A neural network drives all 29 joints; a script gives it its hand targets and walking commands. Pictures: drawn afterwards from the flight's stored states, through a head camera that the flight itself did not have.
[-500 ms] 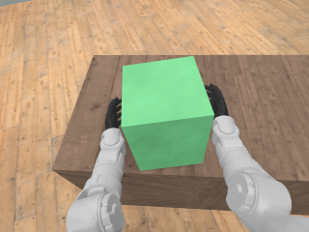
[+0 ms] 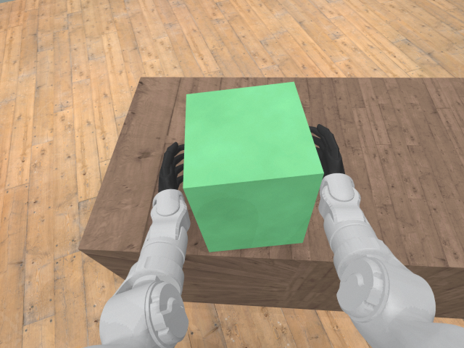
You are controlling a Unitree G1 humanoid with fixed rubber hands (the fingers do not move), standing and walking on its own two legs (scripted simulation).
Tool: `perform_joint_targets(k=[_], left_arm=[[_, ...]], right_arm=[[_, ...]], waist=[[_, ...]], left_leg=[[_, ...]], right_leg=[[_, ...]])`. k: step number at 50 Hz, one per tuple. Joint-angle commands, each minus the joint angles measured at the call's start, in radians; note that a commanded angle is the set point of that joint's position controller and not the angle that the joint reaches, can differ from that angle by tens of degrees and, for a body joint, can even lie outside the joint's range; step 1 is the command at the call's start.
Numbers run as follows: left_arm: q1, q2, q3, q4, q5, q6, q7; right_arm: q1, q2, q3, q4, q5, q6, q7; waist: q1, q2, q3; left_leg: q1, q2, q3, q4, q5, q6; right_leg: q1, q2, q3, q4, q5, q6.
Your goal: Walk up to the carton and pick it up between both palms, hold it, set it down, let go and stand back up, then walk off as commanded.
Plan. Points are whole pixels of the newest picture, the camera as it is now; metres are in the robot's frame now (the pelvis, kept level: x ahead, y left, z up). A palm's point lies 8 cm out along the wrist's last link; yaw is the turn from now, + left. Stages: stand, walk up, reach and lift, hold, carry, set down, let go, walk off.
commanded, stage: set down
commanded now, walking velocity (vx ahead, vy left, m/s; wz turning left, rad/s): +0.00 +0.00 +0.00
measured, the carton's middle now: (248, 173) +0.44 +0.02 -0.01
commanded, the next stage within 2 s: none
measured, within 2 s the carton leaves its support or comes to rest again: neither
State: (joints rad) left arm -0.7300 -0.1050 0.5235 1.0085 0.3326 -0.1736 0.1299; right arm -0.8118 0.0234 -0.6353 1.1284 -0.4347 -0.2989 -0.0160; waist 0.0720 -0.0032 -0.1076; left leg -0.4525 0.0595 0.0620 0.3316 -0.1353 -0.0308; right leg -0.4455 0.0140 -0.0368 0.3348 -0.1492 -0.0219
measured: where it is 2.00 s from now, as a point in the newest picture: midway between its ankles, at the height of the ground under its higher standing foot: outside the picture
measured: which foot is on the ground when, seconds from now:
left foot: down 0.00-1.00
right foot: down 0.00-1.00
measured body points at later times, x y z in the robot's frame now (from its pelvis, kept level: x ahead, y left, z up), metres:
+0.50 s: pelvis +0.00 +0.00 +0.00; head +0.08 +0.00 +0.44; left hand +0.40 +0.17 +0.01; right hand +0.44 -0.13 +0.02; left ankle +0.00 +0.14 -0.74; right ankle -0.01 -0.10 -0.74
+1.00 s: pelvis -0.01 +0.01 -0.01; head +0.08 +0.00 +0.43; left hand +0.41 +0.17 +0.01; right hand +0.44 -0.13 +0.02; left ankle +0.00 +0.14 -0.74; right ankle -0.01 -0.10 -0.74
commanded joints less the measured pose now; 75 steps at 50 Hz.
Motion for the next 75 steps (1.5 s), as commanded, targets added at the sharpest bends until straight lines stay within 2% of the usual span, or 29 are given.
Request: perform_joint_targets(k=[1, 5, 15, 16, 17, 20, 24, 35, 38, 39, 49, 52, 53, 55, 56, 57, 62, 63, 64, 65, 66, 67, 68, 69, 70, 71, 72, 74, 75], left_arm=[[-0.651, -0.400, -0.246, -0.123, 0.038, -0.073, -0.091], [-0.626, -0.375, -0.206, -0.090, 0.057, -0.078, -0.098], [-0.567, -0.308, -0.177, -0.115, 0.068, -0.085, -0.066], [-0.576, -0.293, -0.197, -0.140, 0.054, -0.085, -0.057], [-0.547, -0.178, -0.169, -0.118, 0.036, -0.085, -0.046], [-0.575, -0.327, -0.144, -0.103, 0.076, -0.094, -0.072], [-0.569, -0.178, -0.140, -0.144, 0.045, -0.103, -0.033], [-0.549, -0.210, -0.100, -0.162, 0.055, -0.107, -0.010], [-0.543, -0.018, -0.119, -0.187, 0.002, -0.096, 0.034], [-0.574, -0.138, -0.136, -0.149, 0.016, -0.103, 0.014], [-0.607, 0.015, -0.149, -0.100, -0.073, -0.097, 0.043], [-0.587, 0.085, -0.192, -0.108, -0.106, -0.083, 0.063], [-0.634, 0.054, -0.224, -0.117, -0.143, -0.079, 0.068], [-0.594, 0.095, -0.228, -0.115, -0.169, -0.074, 0.074], [-0.592, 0.139, -0.261, -0.241, -0.207, -0.081, 0.079], [-0.606, 0.161, -0.267, -0.098, -0.228, -0.076, 0.081], [-0.528, 0.200, -0.271, 0.039, -0.268, -0.099, 0.054], [-0.602, 0.257, -0.311, -0.110, -0.312, -0.097, 0.066], [-0.575, 0.270, -0.310, 0.030, -0.323, -0.097, 0.066], [-0.546, 0.299, -0.292, -0.009, -0.317, -0.102, 0.070], [-0.597, 0.275, -0.327, -0.022, -0.351, -0.108, 0.068], [-0.471, 0.323, -0.302, -0.039, -0.346, -0.093, 0.063], [-0.667, 0.261, -0.373, 0.095, -0.384, -0.117, 0.057], [-0.706, 0.382, -0.376, -0.083, -0.419, -0.102, 0.075], [-0.657, 0.327, -0.398, 0.046, -0.433, -0.079, 0.080], [-0.739, 0.338, -0.397, 0.049, -0.434, -0.079, 0.078], [-0.670, 0.362, -0.410, -0.070, -0.453, -0.062, 0.082], [-0.629, 0.354, -0.433, -0.016, -0.482, -0.052, 0.072], [-0.662, 0.367, -0.451, -0.146, -0.504, -0.044, 0.071]], right_arm=[[-0.506, 0.506, 0.229, 0.022, -0.075, -0.048, 0.140], [-0.507, 0.493, 0.231, 0.006, -0.090, -0.045, 0.139], [-0.491, 0.411, 0.213, -0.018, -0.058, -0.040, 0.121], [-0.493, 0.348, 0.195, -0.008, -0.059, -0.045, 0.115], [-0.489, 0.237, 0.198, -0.033, -0.031, -0.046, 0.101], [-0.507, 0.423, 0.209, -0.025, -0.080, -0.028, 0.110], [-0.524, 0.250, 0.183, -0.064, -0.032, -0.040, 0.090], [-0.504, 0.301, 0.190, -0.061, -0.008, 0.003, 0.062], [-0.501, 0.057, 0.209, -0.103, 0.064, -0.007, 0.036], [-0.518, 0.211, 0.215, -0.063, 0.050, 0.014, 0.038], [-0.562, 0.037, 0.312, -0.038, 0.189, 0.037, 0.009], [-0.557, -0.091, 0.350, -0.058, 0.255, 0.036, 0.001], [-0.604, -0.076, 0.352, -0.074, 0.274, 0.040, 0.000], [-0.596, -0.126, 0.401, -0.059, 0.343, 0.048, -0.008], [-0.581, -0.189, 0.418, -0.164, 0.373, 0.037, -0.016], [-0.613, -0.238, 0.420, -0.045, 0.389, 0.030, -0.023], [-0.567, -0.249, 0.522, 0.069, 0.480, 0.036, -0.021], [-0.639, -0.327, 0.515, -0.113, 0.511, 0.026, -0.025], [-0.611, -0.343, 0.525, 0.040, 0.523, 0.036, -0.026], [-0.563, -0.352, 0.562, -0.006, 0.537, 0.023, -0.027], [-0.613, -0.338, 0.542, -0.010, 0.547, 0.022, -0.024], [-0.486, -0.382, 0.608, -0.030, 0.595, 0.008, -0.019], [-0.685, -0.326, 0.542, 0.073, 0.557, 0.038, -0.019], [-0.680, -0.452, 0.555, -0.081, 0.604, 0.034, -0.014], [-0.652, -0.411, 0.553, 0.024, 0.602, 0.046, -0.009], [-0.706, -0.396, 0.576, 0.009, 0.605, 0.064, -0.009], [-0.625, -0.445, 0.590, -0.035, 0.628, 0.058, -0.005], [-0.630, -0.437, 0.636, -0.042, 0.673, 0.057, 0.004], [-0.638, -0.481, 0.624, -0.087, 0.693, 0.054, 0.001]], waist=[[0.010, -0.039, -0.625], [0.018, -0.084, -0.592], [0.039, -0.028, -0.614], [0.009, -0.039, -0.613], [0.025, -0.040, -0.646], [0.049, -0.090, -0.558], [0.041, -0.045, -0.665], [0.040, -0.033, -0.607], [0.053, -0.005, -0.770], [0.031, -0.032, -0.625], [0.046, -0.048, -0.718], [0.049, 0.011, -0.814], [0.021, -0.017, -0.820], [0.033, -0.016, -0.829], [0.021, -0.006, -1.016], [0.013, -0.007, -0.861], [0.045, -0.060, -0.749], [0.030, -0.040, -0.962], [0.032, -0.038, -0.808], [0.054, -0.067, -0.863], [0.024, -0.051, -0.853], [0.073, -0.077, -0.852], [0.001, -0.060, -0.731], [0.038, -0.004, -0.928], [0.003, -0.032, -0.796], [0.024, -0.037, -0.792], [0.015, -0.015, -0.856], [0.034, -0.031, -0.844], [0.017, 0.008, -0.948]], left_leg=[[0.196, -0.043, 0.097, 0.024, 0.300, 0.019], [0.150, -0.044, 0.097, 0.001, 0.236, 0.031], [0.207, -0.041, 0.104, 0.023, 0.287, 0.021], [0.201, -0.040, 0.099, 0.023, 0.309, 0.014], [0.206, -0.041, 0.105, 0.036, 0.322, 0.012], [0.130, -0.050, 0.106, 0.010, 0.231, 0.046], [0.191, -0.046, 0.111, 0.048, 0.295, 0.033], [0.178, -0.051, 0.095, 0.073, 0.290, 0.039], [0.266, -0.044, 0.092, 0.130, 0.450, 0.015], [0.203, -0.049, 0.092, 0.115, 0.377, 0.029], [0.119, -0.055, 0.085, 0.126, 0.329, 0.017], [0.156, -0.054, 0.082, 0.154, 0.401, -0.001], [0.158, -0.051, 0.073, 0.164, 0.415, -0.006], [0.176, -0.050, 0.056, 0.196, 0.454, -0.013], [0.262, -0.056, 0.060, 0.214, 0.548, -0.027], [0.156, -0.051, 0.058, 0.208, 0.480, -0.034], [0.062, -0.064, 0.052, 0.213, 0.376, -0.009], [0.128, -0.070, 0.050, 0.222, 0.436, -0.019], [0.056, -0.059, 0.030, 0.228, 0.350, -0.019], [0.078, -0.061, 0.040, 0.240, 0.399, -0.015], [0.084, -0.061, 0.031, 0.243, 0.375, -0.021], [0.093, -0.058, 0.037, 0.242, 0.417, -0.017], [0.000, -0.060, 0.025, 0.237, 0.272, -0.010], [0.107, -0.057, 0.038, 0.229, 0.311, -0.023], [0.085, -0.043, 0.010, 0.237, 0.239, -0.023], [0.057, -0.046, 0.026, 0.231, 0.206, -0.019], [0.123, -0.053, 0.013, 0.237, 0.251, -0.022], [0.088, -0.053, 0.007, 0.271, 0.296, -0.021], [0.150, -0.051, 0.003, 0.277, 0.379, -0.040]], right_leg=[[0.378, 0.000, -0.060, 0.052, 0.411, 0.057], [0.422, -0.007, -0.054, 0.057, 0.401, 0.062], [0.358, 0.006, -0.038, 0.040, 0.339, 0.047], [0.351, 0.013, -0.056, 0.049, 0.352, 0.039], [0.370, 0.021, -0.047, 0.052, 0.377, 0.040], [0.391, -0.010, -0.035, 0.051, 0.338, 0.057], [0.326, 0.009, -0.044, 0.068, 0.346, 0.043], [0.261, 0.005, -0.026, 0.058, 0.255, 0.050], [0.269, 0.026, -0.029, 0.092, 0.362, 0.041], [0.211, 0.022, -0.013, 0.070, 0.283, 0.046], [0.246, 0.029, 0.006, 0.100, 0.328, 0.049], [0.262, 0.041, 0.007, 0.122, 0.369, 0.038], [0.223, 0.050, 0.004, 0.116, 0.362, 0.039], [0.201, 0.052, 0.012, 0.123, 0.377, 0.031], [0.277, 0.064, 0.007, 0.139, 0.491, 0.035], [0.196, 0.068, 0.009, 0.141, 0.424, 0.033], [0.237, 0.044, 0.037, 0.167, 0.410, 0.039], [0.279, 0.058, 0.026, 0.171, 0.475, 0.039], [0.199, 0.048, 0.028, 0.174, 0.348, 0.040], [0.222, 0.060, 0.033, 0.180, 0.375, 0.035], [0.169, 0.059, 0.029, 0.182, 0.336, 0.038], [0.222, 0.063, 0.039, 0.176, 0.416, 0.035], [0.098, 0.048, 0.018, 0.176, 0.231, 0.039], [0.132, 0.057, 0.015, 0.170, 0.252, 0.027], [0.026, 0.056, 0.008, 0.165, 0.154, 0.024], [0.025, 0.050, 0.011, 0.150, 0.109, 0.018], [0.048, 0.050, 0.003, 0.165, 0.185, 0.025], [0.045, 0.055, 0.016, 0.186, 0.221, 0.023], [0.063, 0.063, 0.000, 0.195, 0.301, 0.018]])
